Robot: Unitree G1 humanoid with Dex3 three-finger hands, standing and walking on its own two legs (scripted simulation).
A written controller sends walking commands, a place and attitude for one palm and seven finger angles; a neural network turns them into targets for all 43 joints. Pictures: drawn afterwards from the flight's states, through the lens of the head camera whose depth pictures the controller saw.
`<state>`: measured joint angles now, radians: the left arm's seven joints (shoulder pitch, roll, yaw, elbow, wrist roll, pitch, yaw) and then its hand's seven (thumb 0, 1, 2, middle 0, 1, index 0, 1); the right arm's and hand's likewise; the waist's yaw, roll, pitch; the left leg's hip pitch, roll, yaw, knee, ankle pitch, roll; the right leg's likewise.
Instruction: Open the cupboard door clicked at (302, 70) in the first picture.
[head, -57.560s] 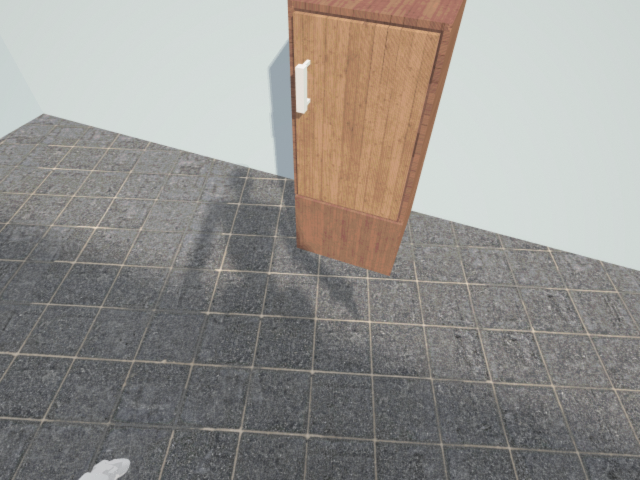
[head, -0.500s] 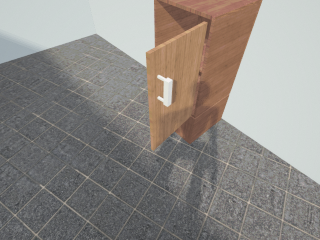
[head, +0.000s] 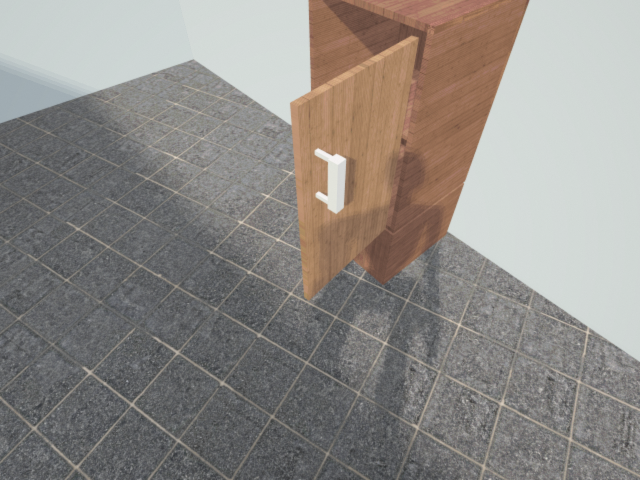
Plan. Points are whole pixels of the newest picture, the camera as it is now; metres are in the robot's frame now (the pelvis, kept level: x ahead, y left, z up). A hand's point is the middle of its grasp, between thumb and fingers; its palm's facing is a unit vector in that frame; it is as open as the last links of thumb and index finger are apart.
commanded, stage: look to check the result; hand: left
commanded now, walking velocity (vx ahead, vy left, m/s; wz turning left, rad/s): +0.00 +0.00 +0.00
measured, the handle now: (328, 180) +0.65 +0.02 -0.03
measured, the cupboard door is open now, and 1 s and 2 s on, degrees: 97 97 97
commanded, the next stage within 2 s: stand and wait in 0.16 s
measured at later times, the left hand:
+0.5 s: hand out of the picture +0.01 +0.15 -0.17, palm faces +0.05 -0.98 -0.20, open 7.4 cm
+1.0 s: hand out of the picture +0.01 +0.14 -0.17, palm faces +0.05 -0.98 -0.20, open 7.4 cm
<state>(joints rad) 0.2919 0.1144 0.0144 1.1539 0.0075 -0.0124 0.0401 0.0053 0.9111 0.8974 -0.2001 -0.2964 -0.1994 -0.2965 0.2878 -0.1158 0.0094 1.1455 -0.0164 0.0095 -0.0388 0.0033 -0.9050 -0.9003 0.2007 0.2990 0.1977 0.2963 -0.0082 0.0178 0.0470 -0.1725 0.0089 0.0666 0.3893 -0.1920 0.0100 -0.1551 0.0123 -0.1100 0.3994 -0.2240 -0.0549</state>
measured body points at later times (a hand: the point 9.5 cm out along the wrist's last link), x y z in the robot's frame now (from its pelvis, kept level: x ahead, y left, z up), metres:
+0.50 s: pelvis +0.02 -0.01 +0.00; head +0.03 -0.02 +0.45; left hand +0.01 +0.20 -0.16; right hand +0.00 -0.22 -0.17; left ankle +0.01 +0.11 -0.74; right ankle +0.00 -0.08 -0.74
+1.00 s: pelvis +0.02 -0.03 +0.00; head +0.04 -0.04 +0.45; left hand +0.01 +0.19 -0.16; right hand +0.00 -0.23 -0.17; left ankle +0.01 +0.11 -0.74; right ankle +0.00 -0.08 -0.74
